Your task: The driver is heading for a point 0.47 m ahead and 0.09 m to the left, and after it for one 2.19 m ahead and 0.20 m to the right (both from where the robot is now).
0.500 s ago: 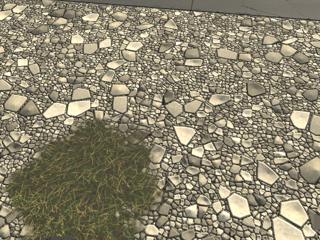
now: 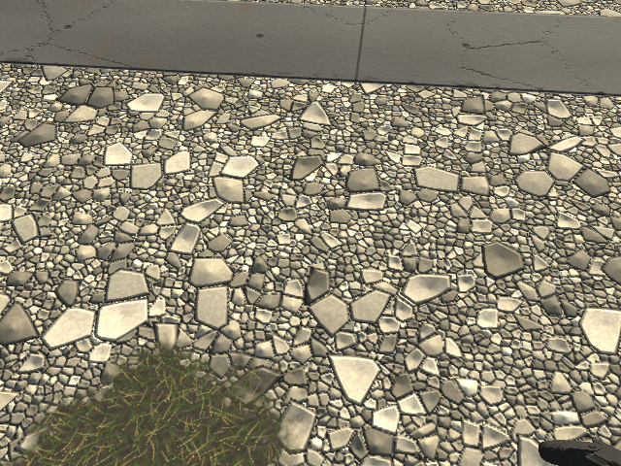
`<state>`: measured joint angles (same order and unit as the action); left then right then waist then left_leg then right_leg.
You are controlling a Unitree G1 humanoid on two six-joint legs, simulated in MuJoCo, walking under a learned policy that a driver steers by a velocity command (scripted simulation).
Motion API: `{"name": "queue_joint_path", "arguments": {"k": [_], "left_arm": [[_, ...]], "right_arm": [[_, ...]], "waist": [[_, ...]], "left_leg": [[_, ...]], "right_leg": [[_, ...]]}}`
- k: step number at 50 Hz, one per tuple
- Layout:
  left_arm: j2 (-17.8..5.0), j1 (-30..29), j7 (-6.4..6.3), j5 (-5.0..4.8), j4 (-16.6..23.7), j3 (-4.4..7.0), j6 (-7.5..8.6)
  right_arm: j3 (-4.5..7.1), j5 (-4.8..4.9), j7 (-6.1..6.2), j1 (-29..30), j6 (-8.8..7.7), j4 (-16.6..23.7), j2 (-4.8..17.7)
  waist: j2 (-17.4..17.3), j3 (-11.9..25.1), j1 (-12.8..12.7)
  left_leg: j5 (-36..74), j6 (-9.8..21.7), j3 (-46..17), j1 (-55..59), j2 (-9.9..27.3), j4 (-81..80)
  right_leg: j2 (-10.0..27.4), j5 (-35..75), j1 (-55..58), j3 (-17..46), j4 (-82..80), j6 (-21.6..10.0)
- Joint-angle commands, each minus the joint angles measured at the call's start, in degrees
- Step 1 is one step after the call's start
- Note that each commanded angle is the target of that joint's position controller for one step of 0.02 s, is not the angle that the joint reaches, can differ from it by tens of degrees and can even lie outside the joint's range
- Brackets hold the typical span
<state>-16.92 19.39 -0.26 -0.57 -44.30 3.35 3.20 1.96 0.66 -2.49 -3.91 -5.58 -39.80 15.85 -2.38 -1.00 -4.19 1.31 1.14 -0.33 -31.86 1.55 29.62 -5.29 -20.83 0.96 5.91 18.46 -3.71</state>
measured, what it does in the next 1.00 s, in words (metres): walks ahead: left foot, then right foot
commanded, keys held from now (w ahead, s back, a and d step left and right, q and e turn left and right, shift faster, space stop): w+q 0.42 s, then w+e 0.02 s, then e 0.56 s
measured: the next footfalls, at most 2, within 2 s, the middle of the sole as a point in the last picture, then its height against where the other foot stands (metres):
left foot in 0.06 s outside the picture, level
right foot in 0.54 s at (373, 449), level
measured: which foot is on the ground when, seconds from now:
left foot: up 0.00-0.04, down 0.06-0.56, up 0.58-0.96, down 0.98-1.00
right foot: down 0.00-0.08, up 0.10-0.52, down 0.54-0.98, up 1.00-1.00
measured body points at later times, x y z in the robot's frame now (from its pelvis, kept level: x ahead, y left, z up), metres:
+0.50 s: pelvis +0.29 +0.04 +0.00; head +0.32 +0.05 +0.45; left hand +0.48 +0.31 -0.07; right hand +0.37 -0.25 -0.11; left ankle +0.17 +0.11 -0.73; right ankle +0.48 -0.06 -0.71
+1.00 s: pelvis +0.43 +0.07 +0.00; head +0.46 +0.08 +0.45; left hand +0.52 +0.37 -0.11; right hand +0.62 -0.19 -0.08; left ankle +0.46 +0.19 -0.74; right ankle +0.48 -0.05 -0.73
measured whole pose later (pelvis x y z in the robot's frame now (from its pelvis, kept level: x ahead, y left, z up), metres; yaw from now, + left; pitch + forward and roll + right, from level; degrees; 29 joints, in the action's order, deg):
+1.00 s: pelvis +0.43 +0.07 +0.00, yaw +2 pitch +1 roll +0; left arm -18.6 12.7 -1.5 -1.2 -41.5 4.5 -2.1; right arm 2.7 -0.9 1.5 -7.9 -0.9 -38.8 16.3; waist 1.2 -1.6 -2.2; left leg -9.8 -0.9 -4.6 -18.6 -1.8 28.6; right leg -7.1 -16.5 -20.5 12.0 33.2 -0.8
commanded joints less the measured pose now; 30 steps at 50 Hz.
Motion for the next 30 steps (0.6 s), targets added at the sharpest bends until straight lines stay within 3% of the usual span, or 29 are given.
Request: {"name": "queue_joint_path", "arguments": {"k": [1,2,3,4,5,6,7,8,10,12,15,18,22,25,26,27,28,29,30], "left_arm": [[-10.1,1.3,-0.56,0.18,1.2,2.67,-0.18],[-9.8,0.1,-0.73,0.41,1.6,2.43,-0.52],[-8.6,-0.4,-1.1,1.13,2.8,1.68,-0.58],[-4.3,6.1,-0.74,1.38,4.2,0.36,0.47],[-5.1,4.6,-0.2,1.16,4.2,-0.01,1.71],[-8.5,-1.1,0.56,-0.67,5.7,0.73,2.74],[-8.3,-5.5,0.82,-0.89,6.7,0.53,3.47],[-7.7,-8.1,0.73,0.48,7.2,0.64,3.76],[-7.1,-5.9,0.49,1.6,7.4,0.92,3.5],[-5.9,-5.2,0.21,1.77,7.2,0.71,2.83],[-4.0,-11.2,-0.18,1.82,8.9,0.0,2.44],[-2.7,-17.3,0.29,1.33,10.1,-0.5,2.98],[-3.9,-21.4,1.31,0.4,11.0,-0.11,3.82],[-5.2,-18.7,1.76,1.47,9.9,0.56,4.57],[-5.9,-14.7,1.58,2.08,8.7,1.01,4.9],[-8.0,-8.8,1.42,2.78,7.8,1.48,5.23],[-11.9,-2.9,1.31,3.62,6.9,2.18,4.87],[-9.4,0.5,1.82,1.46,4.3,1.93,3.72],[-7.3,-1.1,2.12,-0.41,5.1,1.22,2.9]], "right_arm": [[2.32,0.26,-0.41,1.5,-1.06,4.5,7.5],[3.35,0.09,-0.2,-5.7,-0.96,2.5,9.0],[4.17,-0.25,0.04,-14.5,-0.75,0.9,11.6],[5.55,-0.54,0.0,-19.2,-0.51,0.6,16.9],[4.59,0.82,-0.3,-20.8,-0.26,-0.5,12.8],[3.72,0.9,0.09,-17.6,0.06,0.3,10.0],[3.47,0.18,0.37,-14.4,0.47,1.2,9.3],[2.95,-0.19,0.37,-12.4,0.79,1.6,8.1],[2.7,-0.6,0.82,-10.4,0.8,2.5,7.8],[2.88,-0.24,1.39,-10.6,0.83,2.4,8.2],[3.6,0.33,2.45,-13.0,1.1,1.3,10.3],[3.76,0.79,3.2,-15.8,1.94,0.0,10.6],[3.57,1.04,3.68,-19.2,2.93,-1.5,9.7],[3.38,0.01,4.08,-19.1,3.65,-2.4,8.9],[3.1,-0.07,4.07,-17.7,3.73,-2.0,8.4],[2.45,-0.73,4.01,-17.2,3.56,-0.9,7.1],[1.3,-1.42,3.87,-22.5,2.99,-0.7,4.5],[0.8,-1.14,3.34,-29.0,2.79,-2.6,4.6],[1.8,-0.75,3.11,-25.3,2.94,-2.1,9.2]], "waist": [[8.1,1.1,2.2],[7.0,6.0,6.2],[4.0,12.9,10.0],[-9.3,19.8,7.7],[-11.4,20.6,8.8],[-6.4,12.0,9.5],[-0.9,6.6,8.9],[3.2,1.9,7.6],[-0.4,1.8,4.4],[-1.4,2.2,3.6],[-0.8,0.8,5.3],[-1.8,0.8,7.7],[-2.6,1.0,8.8],[-4.5,1.6,7.5],[-4.2,4.0,5.0],[-2.8,10.5,2.5],[8.1,19.5,2.8],[18.4,25.5,3.2],[11.3,20.3,2.4]], "left_leg": [[-6.6,3.8,1.7,2.6,-1.8,-0.8],[-4.4,5.6,3.2,12.7,-3.8,-2.0],[-1.1,8.7,-4.4,28.1,1.6,-0.4],[-8.0,18.6,-30.8,48.8,14.4,-2.9],[-19.5,20.1,-45.7,53.7,17.3,-11.7],[-25.2,17.3,-40.0,47.9,16.3,-13.1],[-22.6,15.6,-33.8,39.8,14.1,-14.2],[-16.8,14.3,-28.6,32.4,11.5,-15.7],[-7.0,14.7,-24.8,26.2,8.9,-17.3],[-1.2,15.0,-20.9,23.1,7.4,-17.8],[2.8,13.8,-16.8,19.8,5.3,-17.9],[0.6,11.2,-15.1,17.7,2.9,-16.6],[-2.9,10.1,-19.2,23.3,5.2,-12.9],[11.5,7.7,-19.2,30.0,6.5,-5.6],[20.3,6.0,-17.1,30.6,4.4,-0.1],[19.0,4.0,-14.9,26.9,1.9,9.0],[-1.6,0.2,-11.5,12.4,-3.8,26.4],[-38.2,-3.0,-7.7,2.3,-7.3,40.2],[-37.9,-3.4,-9.4,-1.4,-4.3,43.5]], "right_leg": [[17.4,46.4,4.0,4.0,4.6,-5.8],[15.0,55.3,2.7,1.0,13.3,-4.5],[12.8,48.5,-5.8,-1.1,26.7,-2.6],[3.2,18.4,-28.1,-4.7,49.1,2.6],[0.6,-9.7,-39.8,0.6,55.4,3.2],[4.3,-6.5,-45.1,2.5,57.7,2.6],[6.5,-2.4,-44.9,1.3,55.1,2.1],[8.2,0.4,-43.5,0.3,50.0,2.1],[9.8,3.3,-38.2,0.1,43.8,3.6],[9.8,4.2,-36.6,-1.2,39.5,5.3],[8.6,13.6,-36.2,-2.2,28.1,7.5],[5.9,24.1,-30.9,-2.6,16.9,8.0],[4.7,25.5,-29.0,-1.5,10.0,6.9],[4.4,23.2,-26.5,-3.0,6.7,3.4],[3.6,26.8,-20.7,-4.7,3.5,1.5],[8.6,39.2,-8.5,-1.0,6.2,-1.8],[20.5,59.5,12.0,13.4,11.6,-10.7],[29.1,61.2,20.0,27.6,9.9,-18.6],[26.8,49.7,14.2,28.2,6.9,-16.6]]}}
Keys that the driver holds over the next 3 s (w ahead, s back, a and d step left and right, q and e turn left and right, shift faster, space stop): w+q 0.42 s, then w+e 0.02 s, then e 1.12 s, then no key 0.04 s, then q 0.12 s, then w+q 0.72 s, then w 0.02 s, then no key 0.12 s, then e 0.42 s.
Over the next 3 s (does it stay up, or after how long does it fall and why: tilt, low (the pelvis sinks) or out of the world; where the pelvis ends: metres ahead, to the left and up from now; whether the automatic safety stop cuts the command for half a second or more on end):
stays up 0.84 0.00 0.00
